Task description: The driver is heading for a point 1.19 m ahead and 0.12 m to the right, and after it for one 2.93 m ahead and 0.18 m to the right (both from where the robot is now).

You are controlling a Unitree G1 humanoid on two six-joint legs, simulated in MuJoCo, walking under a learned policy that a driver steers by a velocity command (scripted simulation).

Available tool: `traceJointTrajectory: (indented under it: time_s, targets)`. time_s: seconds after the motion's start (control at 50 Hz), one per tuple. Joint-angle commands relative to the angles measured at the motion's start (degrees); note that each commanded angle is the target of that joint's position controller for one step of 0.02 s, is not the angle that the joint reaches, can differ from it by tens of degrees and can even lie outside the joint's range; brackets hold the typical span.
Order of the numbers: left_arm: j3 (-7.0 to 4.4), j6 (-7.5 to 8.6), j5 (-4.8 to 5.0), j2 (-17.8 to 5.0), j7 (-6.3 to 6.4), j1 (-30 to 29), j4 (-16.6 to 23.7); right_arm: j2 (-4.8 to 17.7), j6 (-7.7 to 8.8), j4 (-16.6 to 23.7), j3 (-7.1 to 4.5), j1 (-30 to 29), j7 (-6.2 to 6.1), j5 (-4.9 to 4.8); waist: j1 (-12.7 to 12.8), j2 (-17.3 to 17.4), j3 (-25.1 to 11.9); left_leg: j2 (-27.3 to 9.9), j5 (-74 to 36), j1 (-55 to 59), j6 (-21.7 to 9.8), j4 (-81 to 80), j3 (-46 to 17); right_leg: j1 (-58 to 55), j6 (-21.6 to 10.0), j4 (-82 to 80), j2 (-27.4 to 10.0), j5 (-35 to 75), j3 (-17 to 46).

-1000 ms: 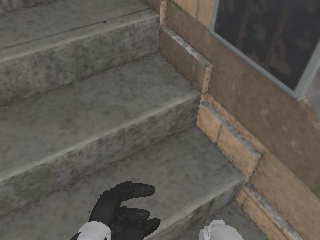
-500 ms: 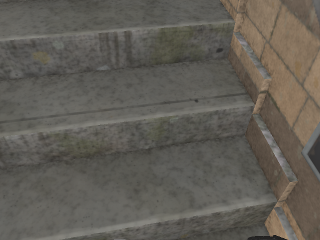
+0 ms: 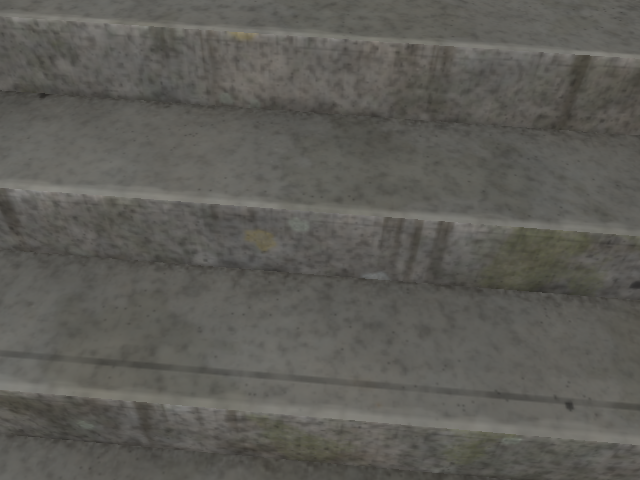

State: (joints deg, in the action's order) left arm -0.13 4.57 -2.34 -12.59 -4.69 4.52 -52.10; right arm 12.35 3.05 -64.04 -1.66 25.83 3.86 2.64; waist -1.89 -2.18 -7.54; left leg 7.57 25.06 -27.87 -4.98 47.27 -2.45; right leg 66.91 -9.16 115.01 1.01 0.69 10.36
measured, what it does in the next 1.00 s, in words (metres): climbs: right foot 0.17 m higher, then left foot 0.16 m higher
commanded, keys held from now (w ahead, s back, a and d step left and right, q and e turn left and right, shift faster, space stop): w+q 0.04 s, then w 0.22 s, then w+e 0.74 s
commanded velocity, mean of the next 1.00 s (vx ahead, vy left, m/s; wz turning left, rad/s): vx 0.49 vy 0.00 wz -0.14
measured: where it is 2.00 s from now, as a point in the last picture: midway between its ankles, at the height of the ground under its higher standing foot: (420, 57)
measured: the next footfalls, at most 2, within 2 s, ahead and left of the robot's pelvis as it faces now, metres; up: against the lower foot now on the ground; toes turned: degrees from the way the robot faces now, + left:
right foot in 0.26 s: +0.32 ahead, -0.13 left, +0.17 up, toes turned +5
left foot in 0.82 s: +0.63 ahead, +0.08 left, +0.33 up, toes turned +0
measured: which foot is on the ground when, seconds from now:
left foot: down 0.00-0.30, up 0.32-0.80, down 0.82-1.00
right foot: up 0.00-0.24, down 0.26-0.84, up 0.86-1.00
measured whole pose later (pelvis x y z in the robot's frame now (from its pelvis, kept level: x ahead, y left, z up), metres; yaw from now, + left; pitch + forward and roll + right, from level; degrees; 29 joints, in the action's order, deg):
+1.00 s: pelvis +0.54 -0.01 +0.30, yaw -12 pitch +7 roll +5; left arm -2.4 5.0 -1.5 -12.1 -6.4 17.8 -62.0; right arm 9.6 2.9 -53.8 -0.9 4.6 1.2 1.8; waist 0.4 -3.2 -8.7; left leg -0.8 25.7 -35.0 -3.5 54.2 14.4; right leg 50.4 -11.8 111.2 2.6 0.7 12.0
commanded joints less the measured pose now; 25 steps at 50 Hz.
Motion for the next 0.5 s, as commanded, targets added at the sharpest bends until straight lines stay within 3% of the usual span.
traceJointTrajectory:
  time_s: [0.02,0.04,0.06,0.1,0.12,0.14,0.16,0.18,0.2,0.22,0.24,0.26,0.28,0.3,0.32,0.34,0.36,0.38,0.4,0.42,0.44,0.46,0.48,0.5]
  targets:
    - [2.26,-1.06,0.24,1.8,-0.91,1.6,1.7,-0.6,2.54,1.9,1.15,-1.0,-0.40,2.74,2.7,6.3,4.5,-11.0,-11.2,3.7,-9.5,-22.0,-17.5,11.5,-0.1,15.8,-1.9,-7.8,-7.3]
    - [3.02,-0.60,0.07,1.5,-0.13,-3.0,4.2,-0.1,2.36,1.2,1.39,3.0,-0.71,3.47,0.7,5.8,5.9,-12.7,-12.4,10.4,-10.0,-22.1,-20.5,19.0,-0.1,18.4,-1.1,-14.1,-6.7]
    - [3.38,-0.28,0.54,1.6,0.66,-6.8,6.3,-0.8,2.17,0.7,1.90,4.7,-0.71,3.94,-0.6,5.4,6.7,-13.2,-10.8,13.5,-9.0,-22.3,-19.5,22.0,-1.1,13.7,-1.9,-15.3,-6.0]
    - [4.06,-0.85,0.65,0.6,1.85,-15.2,12.4,0.9,1.99,-0.8,2.56,8.6,0.45,5.53,-2.3,3.8,6.7,-13.7,-6.6,16.3,-8.1,-26.5,-19.2,20.8,-0.7,-5.0,-4.8,-8.0,-9.5]
    - [3.99,-1.51,0.23,0.6,2.49,-16.4,13.9,1.5,1.94,-0.3,2.65,6.7,0.81,5.13,-1.9,6.6,8.5,-14.9,-5.6,13.0,-9.0,-30.2,-19.3,17.2,0.6,-12.1,-6.5,-4.9,-10.7]
    - [4.20,-2.59,-0.91,1.2,2.43,-21.1,15.7,2.3,1.73,2.6,2.89,2.2,1.98,2.92,-1.7,6.8,9.1,-15.6,-5.9,1.5,-10.5,-38.2,-18.1,3.9,2.6,-18.8,-7.2,-8.1,-15.1]
    - [4.66,-3.75,-1.47,3.5,1.32,-20.1,16.8,3.0,2.24,6.1,2.92,-4.6,2.36,1.27,1.5,8.9,10.8,-16.0,-15.2,-12.2,-11.1,-42.5,-14.7,-15.2,3.2,-22.9,-6.4,-8.7,-18.5]
    - [4.79,-4.69,-0.07,3.7,-0.16,-16.5,17.4,7.9,2.42,6.5,2.17,-6.6,2.68,0.51,4.7,9.9,8.6,-18.4,-37.5,-16.5,-12.7,-41.3,-13.1,-28.2,5.5,-22.2,-3.7,-5.7,-18.5]
    - [3.69,-5.15,0.04,0.9,-1.14,-14.8,17.3,11.8,2.67,6.6,0.77,-4.6,2.61,-1.44,6.0,11.8,5.6,-19.0,-59.5,-7.3,-12.8,-37.9,-11.6,-27.9,6.4,-26.2,0.0,-14.2,-20.8]
    - [2.53,-5.00,0.18,-2.6,-1.63,-13.8,16.9,13.9,3.37,5.5,-0.11,-1.4,2.59,-2.13,5.4,12.8,4.7,-20.8,-79.8,6.4,-13.3,-34.3,-10.7,-24.0,6.2,-34.9,2.5,-21.1,-23.5]
    - [1.52,-4.63,0.16,-4.3,-1.49,-9.7,16.2,14.3,3.63,4.5,-1.18,0.3,2.67,-2.15,6.4,14.5,3.0,-22.1,-92.1,19.9,-12.9,-30.0,-10.8,-22.7,5.3,-46.1,4.0,-22.9,-23.4]
    - [0.50,-3.55,1.37,-5.6,-0.87,-2.1,14.7,14.2,3.64,2.6,-2.40,2.2,3.47,-0.85,7.2,14.6,-1.5,-20.5,-101.8,27.4,-10.7,-21.0,-8.7,-27.8,3.3,-52.7,3.5,-21.7,-19.4]
    - [-0.51,-3.05,-0.26,-7.7,-0.88,11.3,9.3,7.8,3.24,1.5,-2.27,7.3,3.43,1.41,6.4,4.5,-15.2,-15.0,-89.8,19.9,-6.3,-3.3,-6.9,-49.0,-3.8,-54.6,-1.1,-1.2,-4.1]
    - [-0.96,-3.05,-1.22,-8.7,-0.55,23.4,5.1,1.0,1.77,2.1,-1.40,9.0,4.60,3.14,8.9,-10.7,-21.8,-4.7,-42.8,-3.6,-4.0,10.3,-10.4,-68.8,-13.1,-77.3,-11.0,-16.6,26.0]
    - [-0.63,-2.56,-3.06,-7.2,0.43,32.2,3.2,3.2,0.05,3.9,-3.51,-3.9,4.81,1.42,15.6,-17.3,-10.6,3.1,-21.5,-20.3,-2.8,35.5,-17.0,-64.3,-13.3,-90.4,-13.1,-42.0,44.9]
    - [-0.44,-0.05,-1.39,-6.4,1.38,31.2,0.6,1.6,0.52,7.1,-3.58,-11.0,3.13,-0.47,13.7,-14.6,1.0,2.0,-24.1,-30.7,-4.2,50.2,-17.7,-56.2,-9.9,-91.4,-12.1,-50.7,41.8]
    - [-0.37,0.49,0.19,-4.2,1.51,24.8,-0.2,0.8,1.13,7.5,-3.01,-13.0,1.44,-1.06,10.1,-8.3,3.4,-0.3,-27.3,-32.1,-6.2,56.0,-17.4,-49.6,-10.6,-89.4,-12.8,-45.5,37.3]
    - [0.42,0.25,0.21,0.1,1.13,17.5,-1.6,0.9,1.68,8.4,-2.48,-14.0,-0.05,-0.24,5.6,0.6,3.4,-2.7,-28.6,-32.0,-7.3,58.8,-14.8,-44.3,-10.5,-87.5,-11.8,-37.8,30.5]
    - [0.73,-0.33,0.00,2.8,0.86,13.9,-2.3,-0.1,1.59,10.2,-1.76,-14.6,-0.79,0.36,2.6,5.6,3.1,-3.9,-28.4,-31.8,-7.5,60.3,-12.9,-40.5,-9.2,-88.0,-10.8,-35.5,26.2]
    - [1.48,-0.89,0.18,5.9,1.34,8.3,-2.6,-1.1,1.06,9.5,-0.66,-12.5,-1.15,0.82,-0.4,4.0,0.9,-5.9,-27.2,-33.4,-7.6,61.8,-11.8,-38.8,-7.6,-88.3,-9.7,-31.6,22.6]
    - [1.65,-0.90,0.61,6.7,1.53,6.7,-2.9,-1.7,0.50,9.3,-0.19,-11.3,-1.26,0.61,-1.1,3.1,1.1,-6.0,-25.9,-35.4,-7.5,62.7,-11.4,-38.3,-6.3,-89.7,-7.9,-26.7,17.6]
    - [1.75,-0.37,-0.85,6.1,1.05,9.6,-5.2,-1.5,0.13,11.1,0.56,-13.1,-1.38,0.76,-1.3,3.9,1.3,-7.1,-27.9,-38.2,-6.2,60.4,-9.1,-38.4,-5.3,-89.1,-6.8,-21.1,12.5]
    - [1.20,0.17,-1.25,4.3,0.80,12.4,-6.4,-1.9,0.27,12.5,1.29,-15.8,-1.56,0.57,-0.7,2.8,1.4,-8.2,-25.7,-41.2,-5.5,62.2,-5.9,-39.4,-4.6,-88.7,-5.3,-15.6,8.5]
    - [0.57,0.28,-1.97,2.7,0.55,12.3,-6.2,-1.0,0.24,13.9,1.49,-18.0,-1.38,-0.26,-0.1,2.7,2.0,-10.5,-22.5,-40.7,-3.7,61.5,-1.3,-38.2,-4.5,-91.1,-5.3,-13.0,4.5]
